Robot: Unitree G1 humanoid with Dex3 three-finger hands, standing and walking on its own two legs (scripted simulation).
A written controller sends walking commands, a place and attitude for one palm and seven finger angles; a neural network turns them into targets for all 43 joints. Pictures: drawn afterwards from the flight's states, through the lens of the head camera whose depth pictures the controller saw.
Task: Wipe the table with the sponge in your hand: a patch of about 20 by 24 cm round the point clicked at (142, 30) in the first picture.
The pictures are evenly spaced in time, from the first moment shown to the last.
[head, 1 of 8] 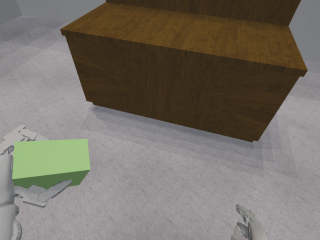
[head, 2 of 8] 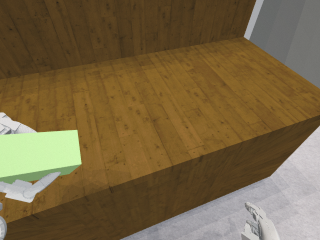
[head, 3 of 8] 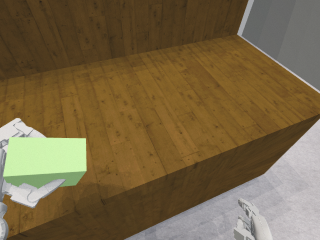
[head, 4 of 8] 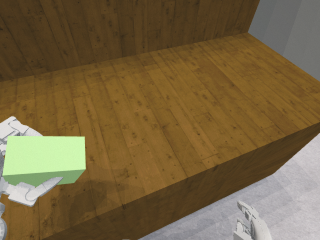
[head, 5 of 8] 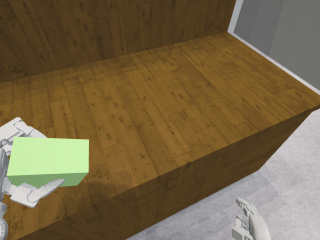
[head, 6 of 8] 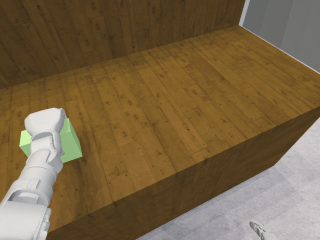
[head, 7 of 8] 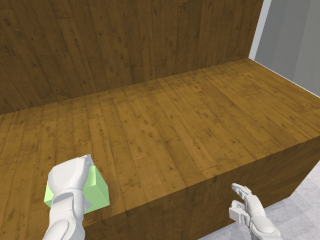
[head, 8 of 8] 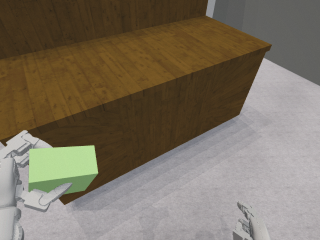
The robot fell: no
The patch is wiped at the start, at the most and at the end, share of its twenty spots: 0.00 1.00 1.00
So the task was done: yes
